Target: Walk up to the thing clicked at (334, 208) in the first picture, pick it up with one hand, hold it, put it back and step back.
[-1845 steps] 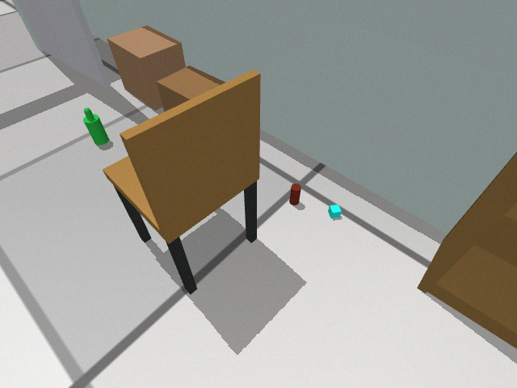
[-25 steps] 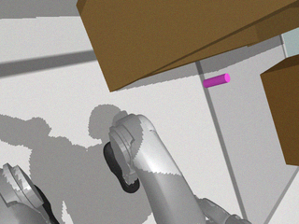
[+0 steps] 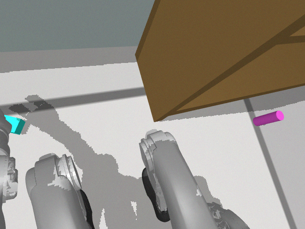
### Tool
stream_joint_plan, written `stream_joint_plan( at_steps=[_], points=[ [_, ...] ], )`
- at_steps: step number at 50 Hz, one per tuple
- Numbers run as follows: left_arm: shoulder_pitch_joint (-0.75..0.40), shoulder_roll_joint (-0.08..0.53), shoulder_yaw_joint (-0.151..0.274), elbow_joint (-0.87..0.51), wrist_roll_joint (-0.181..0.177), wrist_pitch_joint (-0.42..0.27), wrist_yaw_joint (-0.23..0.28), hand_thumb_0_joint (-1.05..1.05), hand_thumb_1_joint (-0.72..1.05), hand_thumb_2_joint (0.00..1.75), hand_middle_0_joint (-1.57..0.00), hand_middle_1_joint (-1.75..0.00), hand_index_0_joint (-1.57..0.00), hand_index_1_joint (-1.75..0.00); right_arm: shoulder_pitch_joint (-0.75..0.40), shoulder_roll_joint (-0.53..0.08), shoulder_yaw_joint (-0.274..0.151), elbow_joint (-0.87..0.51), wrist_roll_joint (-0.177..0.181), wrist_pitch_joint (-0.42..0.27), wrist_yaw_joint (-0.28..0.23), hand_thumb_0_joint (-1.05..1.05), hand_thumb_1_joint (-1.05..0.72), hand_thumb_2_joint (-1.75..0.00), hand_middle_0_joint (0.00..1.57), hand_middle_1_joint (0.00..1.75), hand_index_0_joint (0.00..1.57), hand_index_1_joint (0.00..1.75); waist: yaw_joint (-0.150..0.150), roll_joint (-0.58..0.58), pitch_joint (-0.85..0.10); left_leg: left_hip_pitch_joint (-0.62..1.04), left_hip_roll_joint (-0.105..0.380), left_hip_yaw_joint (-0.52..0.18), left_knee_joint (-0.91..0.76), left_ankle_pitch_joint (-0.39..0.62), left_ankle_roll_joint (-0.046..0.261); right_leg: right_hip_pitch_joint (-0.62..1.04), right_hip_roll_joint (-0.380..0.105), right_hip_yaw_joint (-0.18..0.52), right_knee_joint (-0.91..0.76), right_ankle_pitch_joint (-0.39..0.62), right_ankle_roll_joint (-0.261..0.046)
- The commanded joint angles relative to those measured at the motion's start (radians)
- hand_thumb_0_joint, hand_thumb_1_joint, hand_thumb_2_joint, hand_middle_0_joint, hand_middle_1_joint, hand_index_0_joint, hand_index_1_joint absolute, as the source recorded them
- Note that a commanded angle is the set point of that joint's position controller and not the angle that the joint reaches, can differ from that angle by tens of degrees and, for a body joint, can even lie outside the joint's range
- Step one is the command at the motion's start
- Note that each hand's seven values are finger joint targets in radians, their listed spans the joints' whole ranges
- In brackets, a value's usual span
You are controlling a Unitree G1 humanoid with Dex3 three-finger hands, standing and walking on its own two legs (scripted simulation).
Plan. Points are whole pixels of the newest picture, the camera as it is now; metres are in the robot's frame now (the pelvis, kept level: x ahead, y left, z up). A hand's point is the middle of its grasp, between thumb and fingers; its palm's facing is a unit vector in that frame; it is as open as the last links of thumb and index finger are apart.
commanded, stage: withdraw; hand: left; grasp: from above
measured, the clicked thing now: (12, 125) +0.44 +0.35 -0.32
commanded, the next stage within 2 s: home in 0.32 s
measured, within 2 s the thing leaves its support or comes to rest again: neither
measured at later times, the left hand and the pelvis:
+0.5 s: hand out of the picture +0.42 +0.34 -0.18, palm faces -0.53 -0.10 -0.84, open 13.1 cm; pelvis -0.01 +0.00 -0.01, yaw +3 degrees
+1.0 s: hand out of the picture +0.32 +0.29 -0.02, palm faces -0.27 -0.66 -0.70, open 8.5 cm; pelvis +0.00 -0.01 +0.10, yaw +8 degrees
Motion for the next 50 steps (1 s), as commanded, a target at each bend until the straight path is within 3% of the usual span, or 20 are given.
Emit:
stream_joint_plan(
  at_steps=[1, 3, 6, 8, 11, 15, 18, 21, 22, 23, 25, 28, 31, 34, 37, 40, 41, 46, 48, 50],
  points=[
    [-0.289, 0.136, -0.056, -0.173, 0.046, -0.072, -0.131, 0.00, -0.36, 0.86, -0.22, -0.83, -0.22, -0.83, 0.186, -0.264, -0.123, -0.047, 0.025, 0.044, -0.040, 0.00, -0.90, -0.90, 0.20, 0.30, 0.20, 0.30, -0.049, 0.179, -0.525, 0.399, -0.014, 0.127, -0.277, 0.154, 0.044, 0.350, 0.048, -0.062, -0.289, 0.193, -0.101],
    [-0.312, 0.143, -0.064, -0.158, 0.071, -0.128, -0.192, 0.00, -0.39, 0.89, -0.18, -0.87, -0.18, -0.87, 0.179, -0.254, -0.128, -0.065, 0.023, 0.065, -0.070, 0.00, -0.89, -0.90, 0.20, 0.30, 0.20, 0.30, -0.049, 0.128, -0.490, 0.376, -0.026, 0.130, -0.296, 0.099, 0.043, 0.337, 0.036, -0.050, -0.309, 0.116, -0.107],
    [-0.330, 0.229, -0.048, -0.145, 0.117, -0.224, -0.262, 0.00, -0.38, 0.89, -0.19, -0.88, -0.19, -0.88, 0.161, -0.241, -0.122, -0.098, 0.019, 0.097, -0.125, 0.00, -0.89, -0.90, 0.20, 0.30, 0.20, 0.30, -0.025, 0.066, -0.444, 0.346, -0.036, 0.150, -0.293, 0.013, 0.041, 0.343, 0.030, -0.017, -0.348, -0.033, -0.117],
    [-0.345, 0.273, -0.034, -0.153, 0.148, -0.292, -0.296, 0.00, -0.36, 0.89, -0.19, -0.88, -0.19, -0.88, 0.151, -0.236, -0.114, -0.107, 0.015, 0.114, -0.164, 0.00, -0.89, -0.89, 0.20, 0.30, 0.20, 0.30, -0.014, 0.067, -0.444, 0.351, -0.043, 0.162, -0.285, 0.001, 0.038, 0.335, 0.023, -0.006, -0.351, -0.059, -0.119],
    [-0.368, 0.343, -0.001, -0.183, 0.193, -0.392, -0.324, 0.00, -0.34, 0.87, -0.19, -0.88, -0.20, -0.87, 0.146, -0.232, -0.101, -0.109, 0.011, 0.135, -0.218, 0.00, -0.88, -0.89, 0.20, 0.30, 0.20, 0.30, -0.001, 0.088, -0.490, 0.352, -0.044, 0.171, -0.265, 0.025, 0.041, 0.345, 0.016, 0.006, -0.339, -0.037, -0.118],
    [-0.348, 0.351, -0.005, -0.153, 0.225, -0.514, -0.334, 0.00, -0.35, 0.88, -0.16, -0.90, -0.17, -0.88, 0.148, -0.229, -0.074, -0.116, 0.003, 0.155, -0.257, 0.00, -0.88, -0.89, 0.20, 0.30, 0.20, 0.30, -0.004, 0.119, -0.513, 0.398, -0.033, 0.159, -0.246, 0.074, 0.043, 0.309, 0.008, -0.021, -0.285, 0.052, -0.108],
    [-0.319, 0.340, -0.009, -0.150, 0.241, -0.592, -0.308, 0.00, -0.35, 0.88, -0.13, -0.93, -0.16, -0.89, 0.151, -0.227, -0.065, -0.113, -0.005, 0.165, -0.272, 0.00, -0.88, -0.89, 0.20, 0.30, 0.20, 0.30, 0.012, 0.193, -0.550, 0.464, -0.028, 0.148, -0.255, 0.109, 0.039, 0.277, 0.003, -0.049, -0.237, 0.137, -0.098],
    [-0.342, 0.385, 0.033, -0.240, 0.266, -0.645, -0.239, 0.00, -0.37, 0.93, -0.21, -0.84, -0.23, -0.80, 0.150, -0.241, -0.065, -0.111, -0.021, 0.182, -0.277, 0.00, -0.88, -0.89, 0.20, 0.30, 0.20, 0.30, 0.038, 0.323, -0.645, 0.575, -0.030, 0.143, -0.263, 0.183, 0.023, 0.255, -0.008, -0.083, -0.193, 0.211, -0.099],
    [-0.346, 0.391, 0.047, -0.292, 0.272, -0.649, -0.210, 0.00, -0.32, 0.98, -0.27, -0.76, -0.24, -0.78, 0.145, -0.241, -0.072, -0.107, -0.024, 0.190, -0.273, 0.00, -0.88, -0.89, 0.20, 0.30, 0.20, 0.30, 0.062, 0.389, -0.706, 0.643, -0.026, 0.141, -0.270, 0.230, 0.016, 0.237, -0.009, -0.086, -0.169, 0.239, -0.102],
    [-0.349, 0.388, 0.050, -0.293, 0.284, -0.648, -0.181, 0.00, -0.28, 0.99, -0.27, -0.75, -0.24, -0.77, 0.147, -0.250, -0.080, -0.107, -0.027, 0.195, -0.268, 0.00, -0.88, -0.89, 0.20, 0.30, 0.20, 0.30, 0.045, 0.416, -0.703, 0.672, -0.026, 0.137, -0.263, 0.260, 0.013, 0.203, -0.012, -0.098, -0.156, 0.257, -0.102],
    [-0.328, 0.401, 0.092, -0.343, 0.283, -0.637, -0.115, 0.00, -0.27, 0.94, -0.19, -0.84, -0.22, -0.82, 0.143, -0.263, -0.095, -0.111, -0.029, 0.209, -0.257, 0.00, -0.87, -0.88, 0.20, 0.30, 0.20, 0.30, 0.055, 0.454, -0.714, 0.710, -0.028, 0.129, -0.264, 0.295, 0.007, 0.168, -0.018, -0.109, -0.136, 0.275, -0.106],
    [-0.318, 0.405, 0.142, -0.392, 0.271, -0.586, -0.032, 0.00, -0.20, 0.93, -0.25, -0.67, -0.22, -0.69, 0.157, -0.251, -0.123, -0.111, -0.030, 0.209, -0.243, 0.00, -0.88, -0.89, 0.20, 0.30, 0.20, 0.30, 0.061, 0.468, -0.783, 0.757, -0.023, 0.140, -0.263, 0.302, 0.012, 0.179, -0.022, -0.103, -0.141, 0.291, -0.103],
    [-0.299, 0.338, 0.141, -0.409, 0.208, -0.496, 0.002, 0.00, -0.07, 0.93, -0.24, -0.63, -0.22, -0.65, 0.176, -0.233, -0.155, -0.112, -0.021, 0.198, -0.234, 0.00, -0.89, -0.90, 0.20, 0.30, 0.20, 0.30, 0.081, 0.484, -0.835, 0.770, -0.022, 0.144, -0.322, 0.243, 0.014, 0.173, -0.030, -0.095, -0.174, 0.256, -0.105],
    [-0.249, 0.261, 0.106, -0.445, 0.115, -0.400, -0.021, 0.00, 0.11, 0.99, -0.25, -0.63, -0.23, -0.65, 0.199, -0.220, -0.183, -0.109, 0.002, 0.191, -0.234, 0.00, -0.89, -0.90, 0.20, 0.30, 0.20, 0.30, 0.105, 0.462, -0.910, 0.787, -0.023, 0.161, -0.365, 0.217, 0.022, 0.238, -0.026, -0.076, -0.244, 0.243, -0.106],
    [-0.096, 0.159, 0.073, -0.440, -0.016, -0.315, -0.102, 0.00, 0.26, 1.05, -0.26, -0.63, -0.24, -0.65, 0.211, -0.202, -0.211, -0.109, 0.031, 0.194, -0.236, 0.00, -0.89, -0.90, 0.20, 0.30, 0.20, 0.30, 0.127, 0.363, -0.864, 0.730, -0.035, 0.175, -0.430, 0.167, 0.033, 0.307, -0.023, -0.054, -0.312, 0.206, -0.104],
    [0.060, 0.099, 0.058, -0.575, -0.138, -0.245, -0.213, 0.00, 0.39, 1.05, -0.26, -0.59, -0.24, -0.60, 0.184, -0.194, -0.228, -0.133, 0.069, 0.209, -0.252, 0.00, -0.89, -0.90, 0.20, 0.30, 0.20, 0.30, 0.162, 0.291, -0.856, 0.740, -0.038, 0.169, -0.519, 0.114, 0.043, 0.362, -0.019, -0.032, -0.369, 0.179, -0.106],
    [0.102, 0.077, 0.045, -0.623, -0.180, -0.227, -0.249, 0.00, 0.46, 1.06, -0.26, -0.57, -0.24, -0.59, 0.171, -0.184, -0.225, -0.140, 0.081, 0.214, -0.256, 0.00, -0.89, -0.90, 0.20, 0.30, 0.20, 0.30, 0.154, 0.250, -0.815, 0.707, -0.039, 0.174, -0.532, 0.111, 0.050, 0.398, -0.019, -0.024, -0.397, 0.185, -0.102],
    [0.321, -0.019, 0.040, -0.816, -0.388, -0.197, -0.349, 0.00, 0.76, 1.03, -0.24, -0.45, -0.23, -0.45, 0.102, -0.129, -0.211, -0.187, 0.114, 0.202, -0.285, 0.00, -0.90, -0.90, 0.20, 0.30, 0.20, 0.30, 0.148, 0.005, -0.696, 0.621, -0.039, 0.201, -0.571, 0.139, 0.077, 0.581, -0.025, 0.018, -0.551, 0.217, -0.082],
    [0.331, -0.026, 0.060, -0.918, -0.450, -0.206, -0.353, 0.00, 0.92, 1.06, -0.24, -0.42, -0.23, -0.43, 0.079, -0.114, -0.214, -0.207, 0.122, 0.188, -0.293, 0.00, -0.90, -0.90, 0.20, 0.30, 0.20, 0.30, 0.159, 0.014, -0.698, 0.662, -0.038, 0.204, -0.612, 0.120, 0.075, 0.625, -0.031, 0.033, -0.597, 0.194, -0.083],
    [0.376, -0.050, 0.077, -0.950, -0.496, -0.212, -0.352, 0.00, 0.92, 0.95, -0.21, -0.33, -0.21, -0.33, 0.055, -0.106, -0.221, -0.213, 0.128, 0.174, -0.301, 0.00, -0.90, -0.90, 0.20, 0.30, 0.20, 0.30, 0.167, 0.042, -0.670, 0.725, -0.036, 0.199, -0.656, 0.105, 0.070, 0.619, -0.035, 0.038, -0.621, 0.173, -0.091]
  ],
)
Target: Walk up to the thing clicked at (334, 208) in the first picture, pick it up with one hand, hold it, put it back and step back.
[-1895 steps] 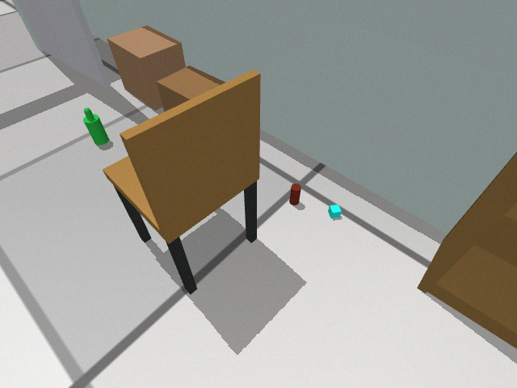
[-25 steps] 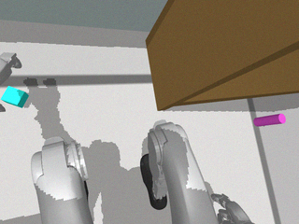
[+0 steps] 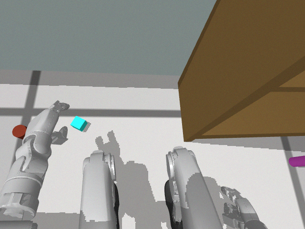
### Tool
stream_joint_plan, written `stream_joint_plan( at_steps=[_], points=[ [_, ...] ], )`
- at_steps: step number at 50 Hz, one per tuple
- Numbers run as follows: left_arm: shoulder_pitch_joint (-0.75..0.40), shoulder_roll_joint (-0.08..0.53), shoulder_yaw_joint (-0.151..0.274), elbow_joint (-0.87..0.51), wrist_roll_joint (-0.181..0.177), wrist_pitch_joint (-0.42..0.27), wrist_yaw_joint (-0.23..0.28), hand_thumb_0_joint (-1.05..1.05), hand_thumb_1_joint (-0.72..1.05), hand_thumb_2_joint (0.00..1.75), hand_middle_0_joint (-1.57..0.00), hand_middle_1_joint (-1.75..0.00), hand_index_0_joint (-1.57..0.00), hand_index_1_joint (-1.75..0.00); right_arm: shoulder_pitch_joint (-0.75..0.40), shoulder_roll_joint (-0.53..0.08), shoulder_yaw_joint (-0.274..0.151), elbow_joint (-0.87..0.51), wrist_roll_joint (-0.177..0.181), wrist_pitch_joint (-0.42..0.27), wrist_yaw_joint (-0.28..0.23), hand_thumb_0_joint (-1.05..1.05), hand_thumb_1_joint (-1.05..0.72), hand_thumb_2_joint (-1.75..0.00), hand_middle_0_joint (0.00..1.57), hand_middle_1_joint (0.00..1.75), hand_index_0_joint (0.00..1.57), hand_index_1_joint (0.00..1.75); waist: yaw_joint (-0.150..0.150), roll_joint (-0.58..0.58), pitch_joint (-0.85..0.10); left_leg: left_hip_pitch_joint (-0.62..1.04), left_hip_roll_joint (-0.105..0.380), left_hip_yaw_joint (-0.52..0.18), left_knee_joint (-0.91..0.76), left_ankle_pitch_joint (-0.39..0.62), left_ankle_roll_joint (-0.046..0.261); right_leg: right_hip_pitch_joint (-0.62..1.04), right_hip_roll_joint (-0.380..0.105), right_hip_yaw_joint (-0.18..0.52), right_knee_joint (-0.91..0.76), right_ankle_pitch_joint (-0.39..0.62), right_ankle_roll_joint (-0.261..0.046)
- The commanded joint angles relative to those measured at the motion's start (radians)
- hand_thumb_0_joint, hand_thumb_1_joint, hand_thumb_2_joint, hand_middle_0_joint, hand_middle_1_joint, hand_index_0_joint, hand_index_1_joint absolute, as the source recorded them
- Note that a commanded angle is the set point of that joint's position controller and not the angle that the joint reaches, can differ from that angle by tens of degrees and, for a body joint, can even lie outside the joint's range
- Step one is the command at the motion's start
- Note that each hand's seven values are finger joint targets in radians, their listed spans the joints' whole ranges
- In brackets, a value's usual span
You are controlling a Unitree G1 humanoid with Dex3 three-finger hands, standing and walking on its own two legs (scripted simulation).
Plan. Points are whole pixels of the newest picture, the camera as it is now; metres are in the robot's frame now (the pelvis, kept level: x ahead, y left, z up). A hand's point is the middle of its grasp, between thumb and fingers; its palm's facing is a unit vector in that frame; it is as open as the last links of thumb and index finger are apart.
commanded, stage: home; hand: left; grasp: from above
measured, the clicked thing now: (79, 123) +0.48 +0.29 -0.42
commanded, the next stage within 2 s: none
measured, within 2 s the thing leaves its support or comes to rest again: neither
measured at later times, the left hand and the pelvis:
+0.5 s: hand (30, 169) +0.26 +0.21 +0.09, palm faces +0.10 -0.96 -0.26, open 7.4 cm; pelvis +0.04 +0.00 +0.18, yaw +5 degrees
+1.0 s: hand out of the picture +0.22 +0.21 +0.23, palm faces +0.18 -0.96 -0.20, open 7.4 cm; pelvis +0.09 +0.01 +0.27, yaw +8 degrees
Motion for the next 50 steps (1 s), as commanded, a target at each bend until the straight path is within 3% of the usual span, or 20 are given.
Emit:
stream_joint_plan(
  at_steps=[1, 3, 5, 7, 9, 11, 12, 15, 17, 24, 28, 37, 44, 50],
  points=[
    [-0.136, 0.163, 0.110, -0.323, -0.126, -0.038, 0.024, 0.00, 0.90, 0.90, -0.20, -0.30, -0.20, -0.30, 0.061, -0.165, -0.092, -0.108, 0.016, -0.055, -0.032, 0.00, -0.90, -0.90, 0.20, 0.30, 0.20, 0.30, -0.001, 0.056, -0.540, 0.490, -0.031, 0.065, -0.314, 0.038, 0.062, 0.390, 0.013, -0.037, -0.351, 0.131, -0.067],
    [-0.068, 0.145, 0.132, -0.367, -0.163, -0.032, 0.040, 0.00, 0.90, 0.90, -0.20, -0.30, -0.20, -0.30, 0.045, -0.160, -0.097, -0.121, 0.021, -0.067, -0.046, 0.00, -0.90, -0.90, 0.20, 0.30, 0.20, 0.30, 0.017, 0.105, -0.545, 0.565, -0.028, 0.058, -0.373, 0.021, 0.053, 0.414, 0.006, -0.030, -0.378, 0.114, -0.069],
    [0.027, 0.085, 0.114, -0.399, -0.200, -0.013, 0.052, 0.00, 0.90, 0.90, -0.20, -0.30, -0.20, -0.30, 0.027, -0.154, -0.098, -0.136, 0.026, -0.076, -0.059, 0.00, -0.90, -0.90, 0.20, 0.30, 0.20, 0.30, 0.022, 0.124, -0.507, 0.617, -0.027, 0.050, -0.445, -0.018, 0.048, 0.436, 0.003, -0.028, -0.425, 0.081, -0.071],
    [0.096, 0.077, 0.126, -0.438, -0.242, 0.019, 0.063, 0.00, 0.90, 0.90, -0.20, -0.30, -0.20, -0.30, 0.010, -0.154, -0.098, -0.148, 0.030, -0.083, -0.071, 0.00, -0.90, -0.90, 0.20, 0.30, 0.20, 0.30, 0.033, 0.115, -0.486, 0.671, -0.025, 0.037, -0.513, -0.054, 0.046, 0.482, 0.002, -0.026, -0.481, 0.050, -0.069],
    [0.138, 0.044, 0.110, -0.507, -0.295, 0.057, 0.063, 0.00, 0.90, 0.90, -0.20, -0.30, -0.20, -0.30, -0.001, -0.152, -0.100, -0.159, 0.036, -0.088, -0.083, 0.00, -0.90, -0.90, 0.20, 0.30, 0.20, 0.30, 0.024, 0.116, -0.507, 0.736, -0.029, 0.038, -0.563, -0.049, 0.045, 0.542, 0.001, -0.018, -0.536, 0.053, -0.068],
    [0.202, 0.004, 0.093, -0.527, -0.350, 0.106, 0.063, 0.00, 0.90, 0.90, -0.20, -0.30, -0.20, -0.30, -0.015, -0.150, -0.098, -0.164, 0.041, -0.095, -0.097, 0.00, -0.90, -0.90, 0.20, 0.30, 0.20, 0.30, 0.016, 0.095, -0.469, 0.784, -0.029, 0.036, -0.610, -0.056, 0.042, 0.580, -0.001, -0.013, -0.592, 0.046, -0.063],
    [0.209, 0.008, 0.102, -0.568, -0.376, 0.125, 0.067, 0.00, 0.90, 0.90, -0.20, -0.30, -0.20, -0.30, -0.022, -0.147, -0.096, -0.170, 0.043, -0.101, -0.104, 0.00, -0.90, -0.90, 0.20, 0.30, 0.20, 0.30, 0.016, 0.092, -0.466, 0.813, -0.030, 0.040, -0.628, -0.045, 0.041, 0.612, -0.002, -0.007, -0.624, 0.047, -0.061],
    [0.263, -0.036, 0.089, -0.604, -0.433, 0.176, 0.072, 0.00, 0.90, 0.90, -0.20, -0.30, -0.20, -0.30, -0.029, -0.133, -0.082, -0.172, 0.047, -0.118, -0.127, 0.00, -0.90, -0.90, 0.20, 0.30, 0.20, 0.30, -0.005, 0.083, -0.408, 0.869, -0.034, 0.038, -0.694, -0.045, 0.039, 0.683, -0.005, 0.002, -0.699, 0.047, -0.058],
    [0.316, -0.049, 0.103, -0.619, -0.461, 0.201, 0.079, 0.00, 0.90, 0.90, -0.20, -0.30, -0.20, -0.30, -0.022, -0.124, -0.072, -0.176, 0.050, -0.131, -0.142, 0.00, -0.90, -0.90, 0.20, 0.30, 0.20, 0.30, 0.002, 0.078, -0.378, 0.926, -0.034, 0.028, -0.749, -0.040, 0.037, 0.728, -0.007, 0.002, -0.740, 0.056, -0.059],
    [0.516, -0.133, 0.114, -0.689, -0.550, 0.282, 0.093, 0.00, 0.90, 0.90, -0.20, -0.30, -0.20, -0.30, 0.026, -0.093, -0.041, -0.181, 0.052, -0.173, -0.199, 0.00, -0.90, -0.90, 0.20, 0.30, 0.20, 0.30, 0.003, 0.057, -0.294, 1.110, -0.042, 0.052, -0.898, 0.186, 0.031, 0.959, -0.009, -0.002, -0.908, 0.242, -0.056],
    [0.633, -0.156, 0.121, -0.752, -0.568, 0.305, 0.090, 0.00, 0.90, 0.90, -0.20, -0.30, -0.20, -0.30, 0.051, -0.081, -0.037, -0.195, 0.047, -0.200, -0.227, 0.00, -0.90, -0.90, 0.20, 0.30, 0.20, 0.30, 0.011, 0.068, -0.265, 1.223, -0.048, 0.064, -0.977, 0.279, 0.029, 1.076, -0.012, -0.006, -0.997, 0.323, -0.054],
    [0.864, -0.215, 0.081, -0.904, -0.573, 0.338, 0.077, 0.00, 0.90, 0.90, -0.20, -0.30, -0.20, -0.30, 0.101, -0.060, -0.035, -0.228, 0.030, -0.237, -0.256, 0.00, -0.90, -0.90, 0.20, 0.30, 0.20, 0.30, 0.014, 0.041, -0.166, 1.404, -0.050, 0.066, -1.126, 0.454, 0.026, 1.271, -0.010, -0.032, -1.154, 0.484, -0.045],
    [0.914, -0.221, 0.068, -0.935, -0.561, 0.340, 0.051, 0.00, 0.90, 0.90, -0.20, -0.30, -0.20, -0.30, 0.091, -0.071, -0.045, -0.247, 0.015, -0.264, -0.264, 0.00, -0.90, -0.90, 0.20, 0.30, 0.20, 0.30, 0.021, 0.014, -0.068, 1.438, -0.050, 0.068, -1.190, 0.431, 0.026, 1.285, -0.007, -0.053, -1.200, 0.443, -0.041],
    [0.867, -0.213, 0.068, -0.918, -0.550, 0.333, 0.031, 0.00, 0.90, 0.90, -0.20, -0.30, -0.20, -0.30, 0.090, -0.080, -0.047, -0.241, 0.004, -0.290, -0.261, 0.00, -0.90, -0.90, 0.20, 0.30, 0.20, 0.30, 0.018, 0.004, -0.035, 1.434, -0.056, 0.077, -1.199, 0.370, 0.029, 1.283, -0.016, -0.048, -1.217, 0.393, -0.036]
  ],
)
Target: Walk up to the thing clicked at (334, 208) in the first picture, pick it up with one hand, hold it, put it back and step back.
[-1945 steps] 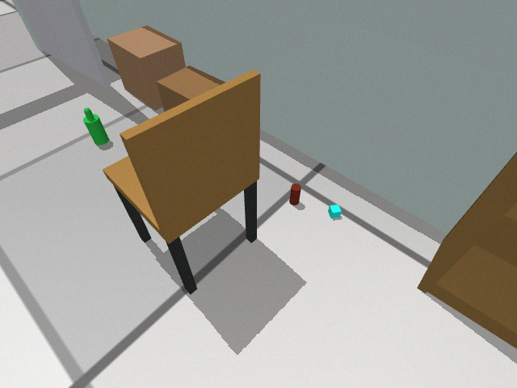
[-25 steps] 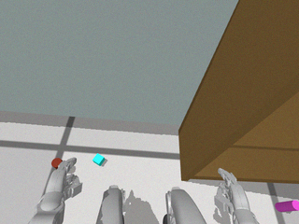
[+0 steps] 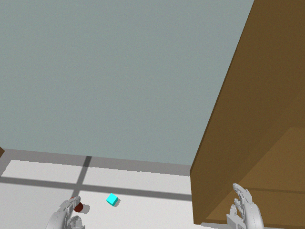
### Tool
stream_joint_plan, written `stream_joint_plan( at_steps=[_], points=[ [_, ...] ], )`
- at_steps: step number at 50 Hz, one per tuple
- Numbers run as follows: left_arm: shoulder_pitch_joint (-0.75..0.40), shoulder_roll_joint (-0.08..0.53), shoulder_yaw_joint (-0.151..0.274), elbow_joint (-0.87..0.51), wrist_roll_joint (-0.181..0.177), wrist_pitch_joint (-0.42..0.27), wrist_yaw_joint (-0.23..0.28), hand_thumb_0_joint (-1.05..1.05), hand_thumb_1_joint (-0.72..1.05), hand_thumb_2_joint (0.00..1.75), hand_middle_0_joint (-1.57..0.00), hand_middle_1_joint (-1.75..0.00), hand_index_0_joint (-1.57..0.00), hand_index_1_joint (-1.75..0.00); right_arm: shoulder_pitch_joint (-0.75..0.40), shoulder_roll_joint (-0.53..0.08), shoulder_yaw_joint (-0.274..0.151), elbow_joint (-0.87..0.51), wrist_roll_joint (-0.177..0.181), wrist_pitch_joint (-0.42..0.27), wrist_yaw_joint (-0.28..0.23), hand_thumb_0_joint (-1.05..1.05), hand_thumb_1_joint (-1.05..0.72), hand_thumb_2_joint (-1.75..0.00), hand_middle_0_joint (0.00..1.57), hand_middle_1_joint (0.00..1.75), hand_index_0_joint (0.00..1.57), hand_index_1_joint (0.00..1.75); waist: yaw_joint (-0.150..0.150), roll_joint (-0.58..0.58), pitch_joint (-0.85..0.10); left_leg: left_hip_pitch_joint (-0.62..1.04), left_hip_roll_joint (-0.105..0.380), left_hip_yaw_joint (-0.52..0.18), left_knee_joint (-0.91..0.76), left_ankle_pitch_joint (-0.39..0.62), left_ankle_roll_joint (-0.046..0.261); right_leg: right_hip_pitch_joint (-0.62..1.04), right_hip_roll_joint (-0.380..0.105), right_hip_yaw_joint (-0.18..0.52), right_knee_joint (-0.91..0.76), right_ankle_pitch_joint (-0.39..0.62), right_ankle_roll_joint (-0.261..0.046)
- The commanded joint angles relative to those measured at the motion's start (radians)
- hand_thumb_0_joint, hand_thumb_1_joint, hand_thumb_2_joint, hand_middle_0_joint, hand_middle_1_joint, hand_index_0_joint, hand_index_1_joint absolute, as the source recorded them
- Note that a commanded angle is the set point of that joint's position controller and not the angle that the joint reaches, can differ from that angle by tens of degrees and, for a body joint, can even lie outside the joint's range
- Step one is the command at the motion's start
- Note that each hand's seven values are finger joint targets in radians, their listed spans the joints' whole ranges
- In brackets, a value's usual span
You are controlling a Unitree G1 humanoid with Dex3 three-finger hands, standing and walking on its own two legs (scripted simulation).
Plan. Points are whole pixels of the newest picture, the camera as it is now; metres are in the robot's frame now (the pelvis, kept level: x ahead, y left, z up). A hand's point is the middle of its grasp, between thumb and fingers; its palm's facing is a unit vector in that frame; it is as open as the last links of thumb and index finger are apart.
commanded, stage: home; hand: left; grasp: from above
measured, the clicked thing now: (112, 199) +0.43 +0.23 -0.69
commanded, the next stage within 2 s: stand in 1.88 s
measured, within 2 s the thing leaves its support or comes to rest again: neither
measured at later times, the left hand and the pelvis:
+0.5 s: hand out of the picture +0.15 +0.18 -0.05, palm faces +0.04 -0.98 -0.20, open 7.4 cm; pelvis -0.01 +0.00 +0.00, yaw +0 degrees
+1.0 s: hand out of the picture +0.16 +0.17 -0.05, palm faces +0.04 -0.98 -0.19, open 7.4 cm; pelvis +0.00 -0.01 +0.00, yaw +0 degrees
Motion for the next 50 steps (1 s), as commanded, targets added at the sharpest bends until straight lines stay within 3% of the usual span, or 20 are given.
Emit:
stream_joint_plan(
  at_steps=[1, 7, 15, 24, 39, 43, 50],
  points=[
    [-0.062, 0.096, 0.059, -0.170, 0.012, -0.055, -0.004, 0.00, 0.90, 0.90, -0.20, -0.30, -0.20, -0.30, -0.056, -0.129, -0.060, -0.147, -0.013, -0.073, -0.005, 0.00, -0.90, -0.90, 0.20, 0.30, 0.20, 0.30, -0.008, 0.018, -0.029, 0.153, -0.035, 0.020, -0.172, 0.191, 0.024, -0.021, 0.035, -0.035, -0.145, 0.193, -0.026],
    [-0.051, 0.098, 0.059, -0.192, 0.014, -0.060, -0.004, 0.00, 0.90, 0.90, -0.20, -0.30, -0.20, -0.30, -0.077, -0.126, -0.053, -0.150, -0.014, -0.081, 0.000, 0.00, -0.90, -0.90, 0.20, 0.30, 0.20, 0.30, 0.009, 0.037, -0.036, 0.151, -0.037, 0.016, -0.189, 0.143, 0.020, -0.014, 0.036, -0.037, -0.146, 0.148, -0.029],
    [-0.045, 0.097, 0.057, -0.192, 0.015, -0.061, 0.001, 0.00, 0.90, 0.90, -0.20, -0.30, -0.20, -0.30, -0.074, -0.124, -0.052, -0.148, -0.014, -0.083, -0.003, 0.00, -0.90, -0.90, 0.20, 0.30, 0.20, 0.30, 0.007, 0.029, -0.061, 0.154, -0.035, 0.017, -0.178, 0.155, 0.022, -0.010, 0.035, -0.031, -0.139, 0.157, -0.030],
    [-0.046, 0.094, 0.056, -0.175, 0.009, -0.064, 0.000, 0.00, 0.90, 0.90, -0.20, -0.30, -0.20, -0.30, -0.081, -0.128, -0.050, -0.149, -0.012, -0.090, -0.005, 0.00, -0.90, -0.90, 0.20, 0.30, 0.20, 0.30, 0.010, 0.003, -0.025, 0.133, -0.028, 0.007, -0.193, 0.092, 0.021, -0.031, 0.039, -0.038, -0.141, 0.101, -0.028],
    [-0.051, 0.101, 0.064, -0.179, 0.004, -0.069, -0.004, 0.00, 0.90, 0.90, -0.20, -0.30, -0.20, -0.30, -0.078, -0.125, -0.052, -0.141, -0.011, -0.094, -0.007, 0.00, -0.90, -0.90, 0.20, 0.30, 0.20, 0.30, 0.011, 0.002, -0.035, 0.121, -0.035, 0.029, -0.169, 0.111, 0.024, -0.026, 0.032, -0.023, -0.146, 0.117, -0.024],
    [-0.028, 0.102, 0.062, -0.179, 0.004, -0.068, -0.005, 0.00, 0.90, 0.90, -0.20, -0.30, -0.20, -0.30, -0.067, -0.129, -0.056, -0.139, -0.012, -0.094, -0.007, 0.00, -0.90, -0.90, 0.20, 0.30, 0.20, 0.30, 0.004, -0.001, -0.080, 0.156, -0.035, 0.035, -0.148, 0.193, 0.025, -0.004, 0.031, -0.017, -0.137, 0.195, -0.022],
    [-0.047, 0.103, 0.061, -0.172, 0.004, -0.072, -0.003, 0.00, 0.90, 0.90, -0.20, -0.30, -0.20, -0.30, -0.073, -0.127, -0.055, -0.137, -0.012, -0.087, -0.006, 0.00, -0.90, -0.90, 0.20, 0.30, 0.20, 0.30, 0.006, -0.009, -0.051, 0.148, -0.035, 0.038, -0.142, 0.204, 0.027, -0.003, 0.028, -0.016, -0.144, 0.212, -0.018]
  ],
)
